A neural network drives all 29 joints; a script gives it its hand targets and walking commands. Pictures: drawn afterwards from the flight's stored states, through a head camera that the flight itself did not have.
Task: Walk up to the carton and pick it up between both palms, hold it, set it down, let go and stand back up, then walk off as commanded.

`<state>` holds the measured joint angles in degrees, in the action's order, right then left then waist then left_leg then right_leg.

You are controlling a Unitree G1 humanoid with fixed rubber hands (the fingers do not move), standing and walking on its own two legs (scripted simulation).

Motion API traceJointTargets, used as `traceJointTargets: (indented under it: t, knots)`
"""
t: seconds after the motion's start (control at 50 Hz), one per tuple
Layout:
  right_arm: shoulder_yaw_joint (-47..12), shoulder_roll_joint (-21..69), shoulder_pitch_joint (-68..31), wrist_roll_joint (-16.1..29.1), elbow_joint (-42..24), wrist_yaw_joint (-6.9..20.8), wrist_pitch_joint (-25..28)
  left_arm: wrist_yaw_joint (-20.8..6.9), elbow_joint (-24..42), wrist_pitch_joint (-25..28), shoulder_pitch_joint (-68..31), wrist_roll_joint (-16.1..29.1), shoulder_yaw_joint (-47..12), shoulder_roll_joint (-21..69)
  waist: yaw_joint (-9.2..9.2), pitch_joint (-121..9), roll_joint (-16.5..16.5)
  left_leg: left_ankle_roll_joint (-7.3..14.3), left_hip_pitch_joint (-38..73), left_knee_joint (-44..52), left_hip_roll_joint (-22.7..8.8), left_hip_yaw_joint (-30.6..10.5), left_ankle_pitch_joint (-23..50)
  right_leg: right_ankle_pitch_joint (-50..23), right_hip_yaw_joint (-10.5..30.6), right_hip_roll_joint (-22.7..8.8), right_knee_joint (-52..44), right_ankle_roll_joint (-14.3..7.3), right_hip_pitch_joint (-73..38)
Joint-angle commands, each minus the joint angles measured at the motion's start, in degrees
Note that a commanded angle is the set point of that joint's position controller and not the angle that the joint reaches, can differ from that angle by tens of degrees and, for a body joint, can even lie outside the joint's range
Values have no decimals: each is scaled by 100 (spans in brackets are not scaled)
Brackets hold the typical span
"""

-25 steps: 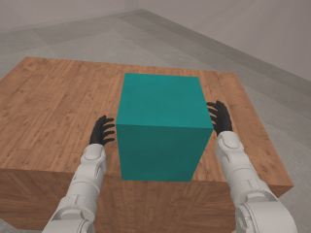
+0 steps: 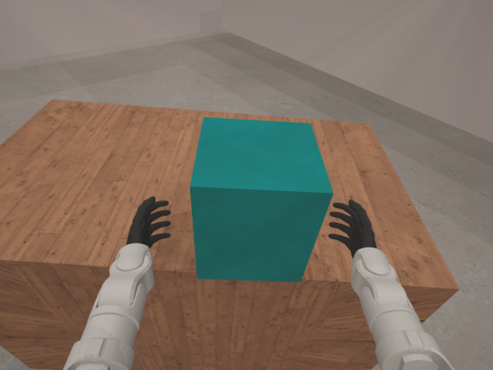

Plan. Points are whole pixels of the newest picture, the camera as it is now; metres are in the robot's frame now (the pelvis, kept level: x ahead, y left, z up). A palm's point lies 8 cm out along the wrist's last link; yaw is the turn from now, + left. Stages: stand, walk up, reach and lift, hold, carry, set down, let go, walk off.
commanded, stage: set down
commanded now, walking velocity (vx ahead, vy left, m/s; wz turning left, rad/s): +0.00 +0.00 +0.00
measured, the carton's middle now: (253, 201) +0.44 +0.01 +0.06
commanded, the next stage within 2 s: none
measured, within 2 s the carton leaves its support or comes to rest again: neither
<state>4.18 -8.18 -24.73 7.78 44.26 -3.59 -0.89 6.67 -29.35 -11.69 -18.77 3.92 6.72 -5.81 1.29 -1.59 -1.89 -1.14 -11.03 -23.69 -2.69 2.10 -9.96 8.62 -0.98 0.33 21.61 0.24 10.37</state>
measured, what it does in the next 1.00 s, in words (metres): stands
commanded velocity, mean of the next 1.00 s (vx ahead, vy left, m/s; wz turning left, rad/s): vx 0.00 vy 0.00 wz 0.00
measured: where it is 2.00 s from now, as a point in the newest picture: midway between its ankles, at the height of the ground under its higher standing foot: outside the picture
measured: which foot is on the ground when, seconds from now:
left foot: down 0.00-1.00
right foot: down 0.00-1.00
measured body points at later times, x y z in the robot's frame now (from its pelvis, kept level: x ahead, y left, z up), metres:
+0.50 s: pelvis +0.00 +0.00 +0.00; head -0.03 +0.02 +0.45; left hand +0.26 +0.21 +0.05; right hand +0.27 -0.20 +0.06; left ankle +0.03 +0.13 -0.74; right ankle +0.04 -0.12 -0.74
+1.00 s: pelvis +0.02 +0.00 +0.00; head +0.01 +0.02 +0.45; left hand +0.22 +0.23 +0.02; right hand +0.23 -0.22 +0.03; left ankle +0.03 +0.13 -0.74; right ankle +0.04 -0.12 -0.74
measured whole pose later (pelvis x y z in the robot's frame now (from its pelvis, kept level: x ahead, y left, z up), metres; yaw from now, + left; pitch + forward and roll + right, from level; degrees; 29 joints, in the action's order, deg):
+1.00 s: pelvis +0.02 +0.00 +0.00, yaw +0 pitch +0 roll +0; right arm 4.2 -8.3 20.0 7.9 -4.1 -2.1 -9.4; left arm 5.8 8.8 -17.0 19.9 8.5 3.4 -8.2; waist 1.4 -1.9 -1.9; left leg -1.1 -10.6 -20.5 -2.1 2.1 -9.9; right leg 9.2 -1.0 -0.1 19.5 0.2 10.4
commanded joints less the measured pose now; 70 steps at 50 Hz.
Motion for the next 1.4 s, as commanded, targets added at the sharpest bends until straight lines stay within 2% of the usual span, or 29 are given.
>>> traceJointTargets:
  t: [0.0, 0.04, 0.14, 0.16, 0.2, 0.22, 0.24, 0.28, 0.32, 0.36, 0.4, 0.44, 0.58, 0.7, 0.8, 0.82, 0.86, 0.88, 1.0, 1.02, 1.08, 1.12, 1.14, 1.16, 1.18, 1.24, 1.26, 1.32, 1.38]
  knots:
    - [-260, -1257, -995, 779, -2938, 44, 250, -154, 2547, 93, -1353, -60, -20, -952, 20, -1923, 110, 120, 276, 441, 455, 36, 1038, -841, 46, 197, -160, 156, -1053]
    - [-189, -1355, -969, 819, -3494, 119, 277, -86, 3141, 139, -1169, 165, -160, -957, 7, -1941, -21, 146, 312, 472, 380, -15, 946, -669, -24, 248, -140, 111, -889]
    - [-89, -1357, 543, 845, -3850, 244, 41, 12, 4120, -133, 201, 282, -633, -768, -201, -1389, 425, 42, 596, 559, 304, -125, 843, -460, 17, 245, -267, -89, -682]
    - [-63, -1347, 563, 854, -4145, 266, 9, 40, 4436, -180, 256, 284, -654, -767, -229, -1505, 357, 42, 614, 544, 288, -147, 908, -558, -21, 272, -240, -110, -726]
    - [1, -1317, 585, 711, -4048, 243, -161, -2, 4071, -349, 186, 418, -645, -861, -290, -1038, 22, 197, 271, 706, 287, -143, 174, 236, 75, 200, -372, -77, -489]
    - [-87, -1234, 741, 766, -4264, 197, -222, 9, 4119, -430, 241, 352, -449, -1010, -129, -840, 126, 206, 233, 791, 307, -39, 47, 417, 105, 154, -397, -47, -480]
    - [-71, -1288, 1189, 857, -4587, 181, -262, 29, 4569, -559, 716, 311, -421, -1008, -163, -847, 86, 205, 297, 768, 331, -71, 199, 242, 118, 155, -399, -34, -701]
    - [-23, -1139, 829, 782, -4521, 224, -389, 76, 4201, -622, 197, 388, -455, -948, -77, -712, 96, 244, 126, 847, 299, -8, -529, 1151, 135, 96, -479, -69, -318]
    - [65, -1120, 852, 743, -4998, 249, -407, 180, 4638, -607, 199, 497, -437, -1087, 17, -805, 109, 245, -1, 896, 297, 26, -668, 1360, 159, 88, -440, -68, -363]
    - [-62, -1119, 1420, 836, -5412, 191, -453, 209, 4766, -678, 815, 449, -360, -1086, 188, -685, -23, 233, 226, 903, 286, 64, -410, 1048, 185, 84, -454, -76, -435]
    - [-77, -1150, 1951, 815, -5644, 147, -505, 145, 4746, -682, 1209, 472, -348, -973, 151, -747, -232, 251, 436, 838, 305, 78, -72, 748, 238, 90, -477, -15, -515]
    - [15, -1136, 2027, 783, -5252, 164, -601, 167, 4639, -736, 1190, 447, -404, -876, 117, -390, 48, 191, 275, 880, 299, 98, -243, 999, 251, 76, -481, -26, -332]
    - [-213, -949, 2807, 866, -6268, 106, -639, 108, 5175, -546, 1933, 526, -298, -1068, 329, -489, -18, 139, 583, 866, 337, 155, 225, 659, 301, 15, -587, 7, -406]
    - [-160, -1007, 3529, 877, -6879, 110, -528, 57, 5709, -279, 2647, 542, -439, -1232, 230, -688, 34, 55, 873, 767, 349, 94, 729, 87, 251, 52, -597, -23, -494]
    - [-171, -1036, 4142, 842, -6683, 205, -577, 71, 5874, -197, 3104, 530, -441, -1250, 185, -496, 343, -5, 1005, 733, 328, 60, 1101, -148, 230, 43, -616, -74, -406]
    - [-153, -987, 4098, 824, -6720, 156, -595, -7, 5687, -224, 3128, 617, -440, -1320, 81, -460, 63, 48, 995, 717, 359, 51, 981, -147, 251, 22, -687, -14, -423]
    - [-181, -939, 4291, 704, -6495, 181, -638, -95, 5265, -271, 3316, 511, -500, -1267, 47, -305, 192, 16, 1035, 740, 366, 41, 947, -89, 280, 11, -721, -44, -415]
    - [-217, -889, 4369, 754, -6807, 177, -618, -108, 5646, -224, 3259, 542, -482, -1356, 19, -545, 88, 61, 1115, 738, 364, 64, 978, -176, 241, 35, -702, -35, -475]
    - [-139, -916, 4419, 545, -6421, 260, -663, -166, 5129, -238, 3387, 476, -385, -1398, 35, -251, 215, 43, 950, 814, 359, 39, 845, 36, 248, 22, -720, -56, -352]
    - [-172, -884, 4397, 585, -6817, 260, -600, -150, 5285, -229, 3470, 467, -399, -1379, 145, -234, 103, 90, 932, 821, 354, 40, 948, -98, 234, 34, -714, -58, -396]
    - [-201, -790, 4294, 452, -6134, 312, -642, -183, 4640, -307, 3359, 336, -388, -1290, 133, 43, 194, 92, 886, 846, 347, 92, 605, 304, 266, 4, -803, -67, -190]
    - [-87, -874, 4389, 460, -6406, 342, -626, -153, 5063, -223, 3416, 449, -444, -1344, 71, -106, 164, 87, 833, 888, 310, -4, 553, 251, 212, 6, -724, -81, -386]
    - [-63, -828, 4386, 407, -5940, 364, -649, -173, 4713, -258, 3351, 392, -422, -1301, -11, -59, 217, 90, 867, 835, 335, 60, 459, 336, 244, -17, -752, -72, -262]
    - [-111, -898, 4474, 445, -6358, 340, -611, -218, 4852, -204, 3459, 450, -396, -1389, 17, -213, -59, 140, 907, 856, 322, 82, 558, 217, 231, -8, -766, -23, -377]
    - [-58, -972, 4537, 298, -5742, 385, -685, -272, 4343, -283, 3608, 380, -491, -1241, -41, 87, 84, 103, 886, 884, 323, 78, 565, 318, 212, 34, -771, -83, -235]
    - [-101, -801, 4459, 325, -5765, 357, -622, -321, 4319, -281, 3452, 317, -395, -1338, -105, -25, 83, 158, 987, 821, 361, 100, 455, 318, 238, -39, -801, -43, -255]
    - [-91, -878, 4479, 330, -5733, 402, -604, -302, 4382, -260, 3573, 287, -396, -1256, 24, 57, 119, 98, 943, 880, 310, 77, 481, 387, 196, 5, -794, -89, -227]
    - [-100, -854, 4542, 91, -5446, 373, -621, -452, 3673, -289, 3647, 228, -368, -1263, -82, 216, -9, 150, 896, 852, 367, 137, 357, 403, 255, -43, -832, -41, -306]
    - [-118, -864, 4615, 143, -5479, 406, -513, -418, 3966, -151, 3677, 189, -299, -1308, 44, -82, 58, 114, 1082, 782, 302, 117, 689, 135, 227, -24, -755, -93, -311]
